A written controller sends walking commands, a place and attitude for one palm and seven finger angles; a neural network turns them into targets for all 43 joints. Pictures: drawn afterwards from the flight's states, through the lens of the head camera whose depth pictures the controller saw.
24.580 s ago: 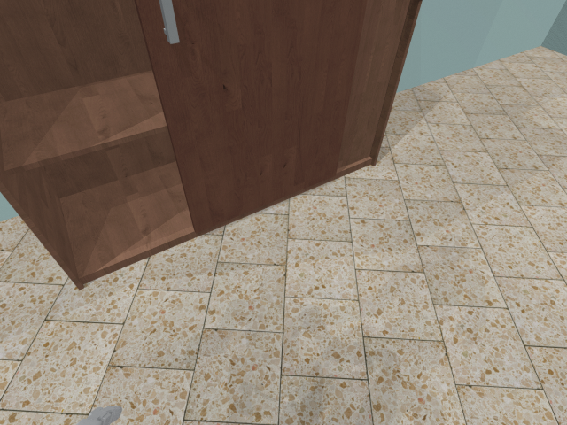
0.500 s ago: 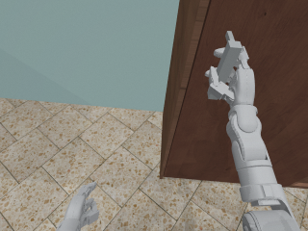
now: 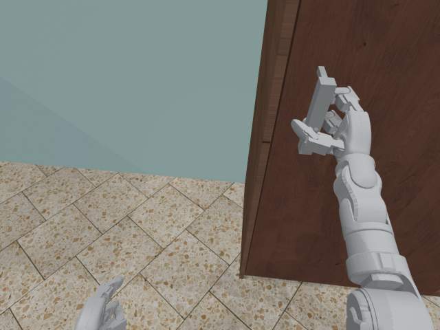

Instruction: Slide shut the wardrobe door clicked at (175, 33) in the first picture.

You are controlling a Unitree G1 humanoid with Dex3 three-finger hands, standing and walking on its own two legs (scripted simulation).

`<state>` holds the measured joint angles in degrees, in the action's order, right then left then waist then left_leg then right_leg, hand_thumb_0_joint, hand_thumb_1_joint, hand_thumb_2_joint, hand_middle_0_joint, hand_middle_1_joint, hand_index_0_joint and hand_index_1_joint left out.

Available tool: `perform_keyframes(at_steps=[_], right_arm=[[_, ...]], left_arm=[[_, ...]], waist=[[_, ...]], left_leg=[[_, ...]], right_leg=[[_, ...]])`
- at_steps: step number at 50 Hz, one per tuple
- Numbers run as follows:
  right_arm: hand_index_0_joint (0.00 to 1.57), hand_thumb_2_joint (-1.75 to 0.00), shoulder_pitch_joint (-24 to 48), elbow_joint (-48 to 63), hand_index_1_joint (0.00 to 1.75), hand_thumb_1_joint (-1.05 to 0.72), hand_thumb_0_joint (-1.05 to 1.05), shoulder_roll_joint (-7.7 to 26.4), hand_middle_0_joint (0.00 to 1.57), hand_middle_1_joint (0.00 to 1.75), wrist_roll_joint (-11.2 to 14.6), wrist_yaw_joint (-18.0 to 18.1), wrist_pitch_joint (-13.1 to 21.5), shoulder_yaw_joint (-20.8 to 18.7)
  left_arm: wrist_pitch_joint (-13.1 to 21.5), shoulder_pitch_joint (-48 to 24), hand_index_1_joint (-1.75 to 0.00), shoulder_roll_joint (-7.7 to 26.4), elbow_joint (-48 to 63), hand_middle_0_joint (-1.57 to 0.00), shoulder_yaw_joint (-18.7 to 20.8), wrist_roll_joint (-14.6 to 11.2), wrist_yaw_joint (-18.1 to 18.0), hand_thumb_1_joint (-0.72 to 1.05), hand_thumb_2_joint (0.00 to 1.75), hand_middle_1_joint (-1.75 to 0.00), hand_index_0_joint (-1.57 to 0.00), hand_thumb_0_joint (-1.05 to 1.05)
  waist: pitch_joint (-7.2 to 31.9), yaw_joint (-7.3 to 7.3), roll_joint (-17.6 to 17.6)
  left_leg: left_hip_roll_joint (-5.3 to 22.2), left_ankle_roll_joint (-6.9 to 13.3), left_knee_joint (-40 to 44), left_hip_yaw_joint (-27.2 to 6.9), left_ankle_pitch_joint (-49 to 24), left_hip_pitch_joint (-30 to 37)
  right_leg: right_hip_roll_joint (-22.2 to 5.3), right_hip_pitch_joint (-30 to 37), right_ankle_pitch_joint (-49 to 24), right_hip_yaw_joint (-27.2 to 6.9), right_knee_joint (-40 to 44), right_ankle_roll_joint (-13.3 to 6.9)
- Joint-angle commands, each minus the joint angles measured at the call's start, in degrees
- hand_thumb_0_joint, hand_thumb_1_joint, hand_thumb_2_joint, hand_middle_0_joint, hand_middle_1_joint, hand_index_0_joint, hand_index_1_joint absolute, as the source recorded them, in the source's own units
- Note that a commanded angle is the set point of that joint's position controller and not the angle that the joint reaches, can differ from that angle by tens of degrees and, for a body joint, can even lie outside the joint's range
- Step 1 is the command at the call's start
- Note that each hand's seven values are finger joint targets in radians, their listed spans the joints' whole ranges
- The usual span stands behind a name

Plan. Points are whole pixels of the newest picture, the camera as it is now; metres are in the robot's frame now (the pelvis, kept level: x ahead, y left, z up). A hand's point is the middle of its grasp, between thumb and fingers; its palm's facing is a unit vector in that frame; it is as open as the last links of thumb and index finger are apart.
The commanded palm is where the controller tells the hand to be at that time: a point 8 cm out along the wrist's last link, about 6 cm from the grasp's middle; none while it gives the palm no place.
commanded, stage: loosen the grip on the handle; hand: right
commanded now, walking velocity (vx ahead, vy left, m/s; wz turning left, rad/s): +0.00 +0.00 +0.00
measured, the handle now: (312, 111) +0.47 -0.13 +0.19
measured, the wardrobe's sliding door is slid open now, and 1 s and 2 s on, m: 0.00 0.00 0.00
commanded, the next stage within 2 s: slip the hand off the handle in 0.38 s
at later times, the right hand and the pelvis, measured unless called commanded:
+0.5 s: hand (314, 135) +0.41 -0.13 +0.18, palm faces +0.06 +0.99 -0.10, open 14.6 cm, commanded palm +0.39 -0.19 +0.17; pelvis +0.01 -0.01 +0.00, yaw +1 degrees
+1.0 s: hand (362, 143) +0.40 -0.21 +0.17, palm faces +0.12 +0.99 -0.11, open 14.7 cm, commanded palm +0.38 -0.26 +0.17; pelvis +0.03 -0.01 -0.01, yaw -1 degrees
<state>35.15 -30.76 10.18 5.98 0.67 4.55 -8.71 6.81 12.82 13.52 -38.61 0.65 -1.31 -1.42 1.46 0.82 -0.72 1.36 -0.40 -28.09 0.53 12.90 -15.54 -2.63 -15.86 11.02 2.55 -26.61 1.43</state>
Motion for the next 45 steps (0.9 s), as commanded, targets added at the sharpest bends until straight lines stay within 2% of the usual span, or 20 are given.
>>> perform_keyframes(at_steps=[1,2,4,6,9,10,11,13,16,20,23,24,25,26,30,31,33,37,41,45], right_arm=[[0.44,-0.26,27.6,13.5,1.38,0.43,0.0,4.1,0.44,1.38,-6.0,5.1,9.6,5.5],[0.42,-0.2,28.0,12.4,1.37,0.55,0.0,6.1,0.42,1.37,-7.6,6.2,10.8,5.2],[0.4,-0.2,29.5,11.0,1.33,0.55,0.0,3.5,0.4,1.33,-8.4,6.4,12.3,8.5],[0.37,-0.2,31.7,10.0,1.3,0.55,0.0,5.6,0.37,1.3,-7.6,5.3,13.0,7.7],[0.33,-0.2,33.8,7.9,1.25,0.55,0.0,4.5,0.33,1.25,-5.7,3.3,12.7,9.1],[0.32,-0.2,27.7,3.6,1.23,0.55,0.0,19.0,0.32,1.23,-5.9,3.2,12.2,-3.8],[0.3,-0.2,26.0,4.0,1.22,0.55,0.0,19.7,0.3,1.22,-5.3,2.4,11.7,-3.9],[0.28,-0.2,28.0,7.4,1.18,0.55,0.0,12.5,0.28,1.18,-2.2,1.3,11.9,0.2],[0.25,-0.2,24.9,11.5,1.15,0.55,0.0,11.1,0.25,1.15,0.5,0.6,12.5,-0.9],[0.25,-0.2,19.3,18.1,1.15,0.55,0.0,8.4,0.25,1.15,-1.3,1.7,13.2,1.4],[0.25,-0.2,15.2,20.9,1.15,0.55,0.0,6.6,0.25,1.15,-2.7,2.7,11.6,3.0],[0.25,-0.2,17.1,12.1,1.15,0.55,0.0,15.1,0.25,1.15,-3.7,3.6,10.1,-3.7],[0.25,-0.2,17.2,12.9,1.15,0.55,0.0,14.3,0.25,1.15,-3.9,3.4,9.4,-2.9],[0.25,-0.2,16.7,13.6,1.15,0.55,0.0,16.9,0.25,1.15,-4.0,3.6,8.6,-5.2],[0.25,-0.2,17.3,19.5,1.15,0.55,0.0,15.1,0.25,1.15,-1.3,1.0,9.4,-4.9],[0.25,-0.2,15.8,17.9,1.15,0.55,0.0,16.8,0.25,1.15,-1.2,0.4,9.2,-6.2],[0.25,-0.2,14.5,17.5,1.15,0.55,0.0,15.0,0.25,1.15,-0.4,-0.5,9.1,-5.3],[0.25,-0.2,13.0,18.1,1.15,0.55,0.0,15.0,0.25,1.15,0.0,-2.7,9.5,-5.1],[0.25,-0.2,14.1,19.1,1.15,0.55,0.0,17.2,0.25,1.15,0.6,-5.2,10.2,-5.9],[0.25,-0.2,14.8,20.4,1.15,0.55,0.0,17.2,0.25,1.15,2.0,-8.0,10.7,-5.5]], left_arm=[[4.1,-2.3,-0.3,6.6,7.1,-0.2,2.0,-0.3,0.7,0.9,0.9,-0.3,-0.2,0.0],[4.5,-2.2,-0.3,7.2,7.2,-0.2,2.3,-0.2,0.8,0.9,0.9,-0.3,-0.2,0.0],[5.5,-2.0,-0.3,6.7,7.1,-0.2,2.0,-0.4,0.8,0.9,0.9,-0.3,-0.2,0.0],[6.0,-1.5,-0.3,7.2,6.3,-0.2,1.9,-0.7,0.3,0.9,0.9,-0.3,-0.2,0.0],[7.0,-1.2,-0.3,7.1,5.5,-0.2,1.6,-1.2,-0.5,0.9,0.9,-0.3,-0.2,0.0],[6.5,-0.1,-0.3,8.5,4.5,-0.2,2.0,-1.0,-1.2,0.9,0.9,-0.3,-0.2,0.0],[5.7,-1.1,-0.3,8.9,5.0,-0.2,1.2,-0.7,-1.5,0.9,0.9,-0.3,-0.2,0.0],[6.0,-2.0,-0.3,7.3,6.1,-0.2,0.9,-1.1,-1.6,0.9,0.9,-0.3,-0.2,0.0],[6.6,-1.8,-0.3,7.7,5.6,-0.2,1.3,-0.7,-1.5,0.9,0.9,-0.3,-0.2,0.0],[7.2,0.2,-0.3,7.4,5.5,-0.2,2.1,0.0,-0.3,0.9,0.9,-0.3,-0.2,0.0],[6.8,0.8,-0.3,7.3,5.8,-0.2,2.3,0.0,0.6,0.9,0.9,-0.3,-0.2,0.0],[5.6,2.1,-0.3,8.5,3.4,-0.2,2.4,-0.1,-0.3,0.9,0.9,-0.3,-0.2,0.0],[4.7,1.9,-0.3,8.4,4.1,-0.2,2.1,0.1,-0.4,0.9,0.9,-0.3,-0.2,0.0],[4.1,1.1,-0.3,8.5,4.4,-0.2,2.0,0.0,-0.8,0.9,0.9,-0.3,-0.2,0.0],[3.4,-0.8,-0.3,7.2,6.0,-0.2,1.8,-0.3,-1.5,0.9,0.9,-0.3,-0.2,0.0],[2.9,-0.6,-0.3,7.4,5.6,-0.2,1.6,-0.2,-1.7,0.9,0.9,-0.3,-0.2,0.0],[2.5,-0.5,-0.3,7.1,6.1,-0.2,1.5,-0.4,-1.7,0.9,0.9,-0.3,-0.2,0.0],[2.1,-0.9,-0.3,7.3,6.9,-0.2,1.5,-0.6,-1.6,0.9,0.9,-0.3,-0.2,0.0],[2.0,-0.7,-0.3,7.7,6.8,-0.2,1.5,-0.7,-2.0,0.9,0.9,-0.3,-0.2,0.0],[2.3,-0.8,-0.3,7.7,7.1,-0.2,1.5,-1.0,-2.3,0.9,0.9,-0.3,-0.2,0.0]], waist=[[7.6,3.04,-3.2],[9.6,2.74,-3.8],[10.9,3.03,-2.6],[12.7,3.0,-0.8],[13.7,3.23,1.3],[13.9,0.19,-2.0],[13.4,-0.11,-1.1],[13.4,0.45,-4.0],[16.4,-0.5,-0.8],[18.4,-0.7,1.0],[17.5,-0.61,-0.6],[13.0,0.73,-3.9],[13.2,0.45,-4.0],[12.1,-0.17,-4.1],[18.9,-1.31,0.5],[17.7,-1.43,-0.1],[17.4,-1.4,-0.3],[16.8,-1.0,-0.3],[15.9,0.02,-0.5],[17.4,0.05,2.3]], left_leg=[[-1.8,1.2,3.8,1.8,3.5,-6.4],[-1.7,1.3,3.5,1.3,5.8,-6.4],[-1.7,1.5,2.8,0.9,7.2,-7.2],[-1.7,1.7,2.9,0.1,7.6,-6.6],[-1.6,1.7,3.3,-0.4,8.0,-6.6],[-1.4,1.8,4.1,-1.2,9.2,-3.0],[-1.3,1.6,4.6,-1.4,8.6,-1.5],[-1.1,1.4,5.1,-1.3,7.8,-0.2],[-1.8,1.9,3.4,0.0,0.6,1.0],[-2.0,1.7,1.0,1.0,-9.1,1.3],[-1.8,1.5,0.4,1.4,-12.5,1.3],[-1.9,1.1,1.4,1.0,-10.6,-0.8],[-1.6,0.9,1.8,0.9,-9.2,0.0],[-1.6,1.1,2.2,0.4,-9.2,0.7],[-1.5,1.5,1.2,0.3,-14.9,4.6],[-1.7,1.6,1.0,0.3,-15.3,4.7],[-1.6,1.4,0.9,0.5,-16.4,4.8],[-1.8,1.3,0.5,0.8,-17.7,4.0],[-2.0,1.3,0.6,0.6,-17.4,2.8],[-2.1,1.5,0.0,0.9,-16.9,2.0]], right_leg=[[1.1,4.0,7.2,-1.3,2.4,-2.8],[1.3,3.4,9.4,-1.2,2.3,-3.0],[1.4,3.6,11.3,-1.4,1.9,-3.1],[1.5,4.0,12.5,-1.6,1.6,-3.0],[1.9,4.4,13.0,-1.5,1.0,-3.0],[1.9,1.8,12.4,-1.2,0.9,-3.2],[2.3,0.5,10.7,-0.5,1.5,-3.3],[2.1,1.1,9.2,-0.2,1.5,-3.4],[1.4,5.1,2.5,-0.8,1.2,-3.0],[1.4,7.7,-7.6,-0.2,-0.5,-2.9],[1.2,7.8,-11.1,-0.1,-1.0,-2.9],[1.2,4.7,-7.8,-0.1,-1.1,-3.0],[1.6,3.4,-6.0,0.2,-0.6,-3.1],[1.6,3.0,-5.7,0.3,-0.5,-3.4],[2.1,7.0,-10.3,0.9,-1.2,-3.1],[2.0,6.1,-10.8,0.5,-1.3,-3.1],[2.2,6.0,-11.1,0.7,-1.4,-3.0],[2.3,6.1,-12.0,0.5,-2.0,-3.2],[2.1,6.5,-11.7,0.2,-2.7,-3.4],[2.1,7.8,-12.2,-0.5,-3.3,-3.1]])
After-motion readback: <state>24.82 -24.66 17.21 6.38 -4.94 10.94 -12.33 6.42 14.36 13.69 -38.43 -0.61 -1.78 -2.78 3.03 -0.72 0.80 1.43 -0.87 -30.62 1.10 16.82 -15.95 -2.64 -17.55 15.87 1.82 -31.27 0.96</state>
